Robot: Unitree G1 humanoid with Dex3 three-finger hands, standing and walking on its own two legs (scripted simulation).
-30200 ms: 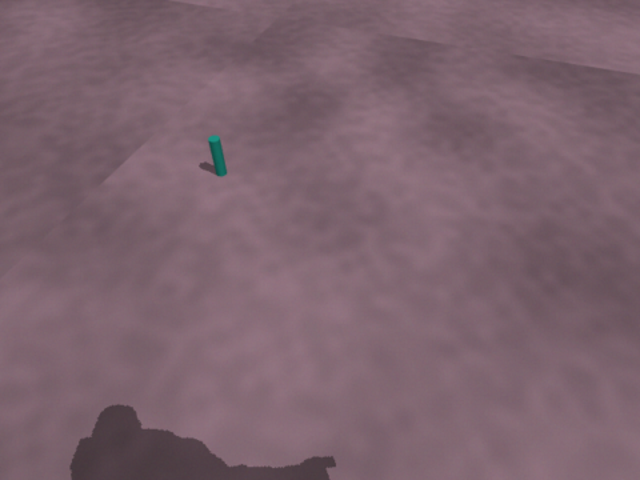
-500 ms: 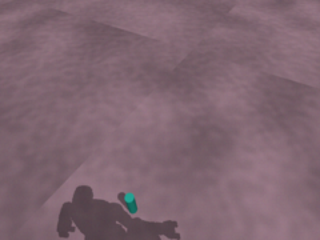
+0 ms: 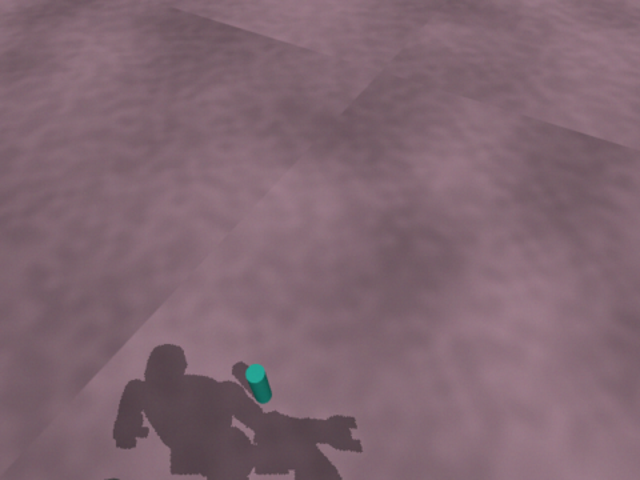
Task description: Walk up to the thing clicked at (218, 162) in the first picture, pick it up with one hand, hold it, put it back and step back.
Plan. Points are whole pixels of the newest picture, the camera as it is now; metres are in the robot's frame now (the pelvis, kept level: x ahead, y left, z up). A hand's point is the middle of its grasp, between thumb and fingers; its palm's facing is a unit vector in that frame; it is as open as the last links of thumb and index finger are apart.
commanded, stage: step back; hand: left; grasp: from the side
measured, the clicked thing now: (259, 384) +0.43 +0.18 -0.68
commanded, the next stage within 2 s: none
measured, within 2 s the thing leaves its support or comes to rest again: neither
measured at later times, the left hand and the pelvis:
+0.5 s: hand out of the picture +0.05 +0.30 -0.18, palm faces -0.09 -0.93 -0.36, open 7.4 cm; pelvis -0.07 +0.04 -0.02, yaw -3 degrees
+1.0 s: hand out of the picture -0.04 +0.31 -0.16, palm faces -0.01 -0.93 -0.37, open 7.4 cm; pelvis -0.19 +0.05 -0.02, yaw -1 degrees
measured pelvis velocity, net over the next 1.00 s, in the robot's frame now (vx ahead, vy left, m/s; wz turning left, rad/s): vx -0.19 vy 0.05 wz -0.01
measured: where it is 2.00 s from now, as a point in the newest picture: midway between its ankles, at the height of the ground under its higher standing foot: outside the picture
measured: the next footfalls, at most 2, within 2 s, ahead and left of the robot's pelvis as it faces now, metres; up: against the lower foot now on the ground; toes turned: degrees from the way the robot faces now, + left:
right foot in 0.60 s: -0.07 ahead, -0.09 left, +0.00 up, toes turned -1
left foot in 0.96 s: -0.16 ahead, +0.16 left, +0.00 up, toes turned -3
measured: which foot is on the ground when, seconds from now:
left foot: down 0.00-0.62, up 0.64-0.94, down 0.96-1.00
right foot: down 0.00-0.20, up 0.22-0.58, down 0.60-0.98, up 1.00-1.00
